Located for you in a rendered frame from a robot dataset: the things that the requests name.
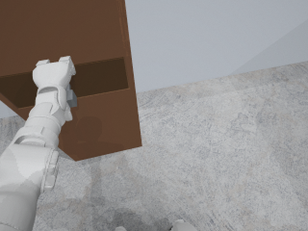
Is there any robot left hand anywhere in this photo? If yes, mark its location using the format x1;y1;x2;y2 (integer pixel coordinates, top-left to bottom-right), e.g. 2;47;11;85
33;56;76;121

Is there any drawer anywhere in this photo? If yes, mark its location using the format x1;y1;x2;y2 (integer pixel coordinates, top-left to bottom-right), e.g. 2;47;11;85
0;57;129;108

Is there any left robot forearm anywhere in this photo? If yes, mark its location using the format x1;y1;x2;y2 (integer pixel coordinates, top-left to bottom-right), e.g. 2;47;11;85
0;84;66;168

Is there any robot left upper arm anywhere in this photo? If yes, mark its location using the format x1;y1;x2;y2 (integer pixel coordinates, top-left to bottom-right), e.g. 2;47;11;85
0;143;60;231

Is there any right robot shin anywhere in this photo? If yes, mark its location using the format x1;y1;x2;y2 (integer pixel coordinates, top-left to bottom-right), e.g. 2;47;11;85
173;219;184;226

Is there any handle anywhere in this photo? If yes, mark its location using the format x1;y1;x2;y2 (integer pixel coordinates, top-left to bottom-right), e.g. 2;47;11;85
65;84;77;108

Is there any cabinet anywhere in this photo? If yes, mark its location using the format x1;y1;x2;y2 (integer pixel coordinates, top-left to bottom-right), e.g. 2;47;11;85
0;0;142;162

